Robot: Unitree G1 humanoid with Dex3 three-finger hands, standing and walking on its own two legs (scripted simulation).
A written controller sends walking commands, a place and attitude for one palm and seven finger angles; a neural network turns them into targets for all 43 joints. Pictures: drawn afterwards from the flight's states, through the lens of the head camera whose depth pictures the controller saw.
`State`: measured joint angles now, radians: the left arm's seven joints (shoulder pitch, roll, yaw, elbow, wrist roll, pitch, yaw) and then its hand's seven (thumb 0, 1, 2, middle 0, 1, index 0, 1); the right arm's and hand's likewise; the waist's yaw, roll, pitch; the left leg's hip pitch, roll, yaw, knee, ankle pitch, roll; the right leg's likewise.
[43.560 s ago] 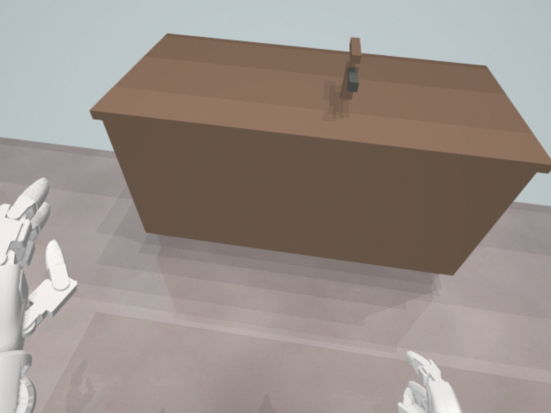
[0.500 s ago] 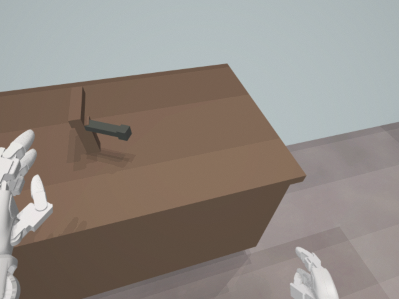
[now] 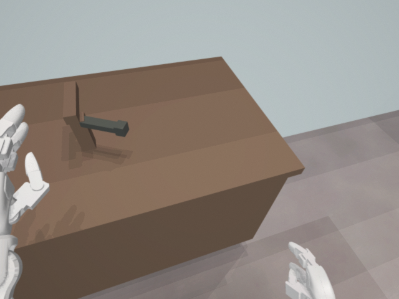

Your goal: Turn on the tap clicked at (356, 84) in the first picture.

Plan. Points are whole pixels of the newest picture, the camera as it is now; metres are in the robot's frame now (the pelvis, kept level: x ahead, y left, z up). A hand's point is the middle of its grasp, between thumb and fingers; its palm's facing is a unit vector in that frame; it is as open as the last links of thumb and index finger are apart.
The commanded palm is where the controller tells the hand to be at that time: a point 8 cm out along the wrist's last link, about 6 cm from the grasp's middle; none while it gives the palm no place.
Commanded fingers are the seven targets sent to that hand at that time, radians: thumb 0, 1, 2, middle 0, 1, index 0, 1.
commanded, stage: come to a stop and stand still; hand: left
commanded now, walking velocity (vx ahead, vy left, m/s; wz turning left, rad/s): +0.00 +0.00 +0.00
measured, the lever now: (121, 128) +0.48 +0.24 +0.04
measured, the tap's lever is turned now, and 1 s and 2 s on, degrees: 59 59 59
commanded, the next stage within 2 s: look again from close up in 0.66 s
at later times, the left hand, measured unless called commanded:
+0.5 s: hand (28, 210) +0.19 +0.25 +0.16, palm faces +0.40 -0.85 -0.33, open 7.4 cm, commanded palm +0.13 +0.29 +0.18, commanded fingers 0.00 0.90 0.90 -0.20 -0.30 -0.20 -0.30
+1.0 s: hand (10, 212) +0.19 +0.27 +0.17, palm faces +0.40 -0.84 -0.37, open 7.4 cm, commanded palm +0.13 +0.30 +0.18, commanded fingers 0.00 0.90 0.90 -0.20 -0.30 -0.20 -0.30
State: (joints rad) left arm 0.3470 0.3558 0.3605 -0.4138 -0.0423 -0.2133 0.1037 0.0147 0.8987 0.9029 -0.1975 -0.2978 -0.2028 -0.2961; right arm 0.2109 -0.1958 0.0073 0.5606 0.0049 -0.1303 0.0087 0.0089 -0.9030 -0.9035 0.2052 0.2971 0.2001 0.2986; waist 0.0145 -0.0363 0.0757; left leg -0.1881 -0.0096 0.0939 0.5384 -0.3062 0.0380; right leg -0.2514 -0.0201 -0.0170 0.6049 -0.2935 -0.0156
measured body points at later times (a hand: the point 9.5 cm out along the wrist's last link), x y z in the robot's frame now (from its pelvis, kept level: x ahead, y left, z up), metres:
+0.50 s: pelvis -0.02 +0.01 +0.01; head -0.02 +0.02 +0.46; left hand +0.17 +0.30 +0.18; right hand +0.17 -0.21 -0.05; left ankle -0.01 +0.09 -0.73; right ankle +0.01 -0.11 -0.73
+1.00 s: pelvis -0.02 +0.02 +0.01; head -0.01 +0.04 +0.46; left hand +0.16 +0.31 +0.19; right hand +0.16 -0.19 -0.06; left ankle -0.01 +0.10 -0.73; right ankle +0.01 -0.11 -0.73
